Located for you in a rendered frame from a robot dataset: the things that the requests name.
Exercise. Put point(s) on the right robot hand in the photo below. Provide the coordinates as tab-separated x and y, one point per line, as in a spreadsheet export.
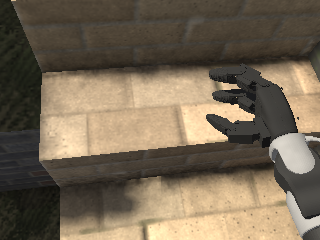
258	96

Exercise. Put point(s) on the right robot forearm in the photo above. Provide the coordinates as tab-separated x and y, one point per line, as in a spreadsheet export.
297	171

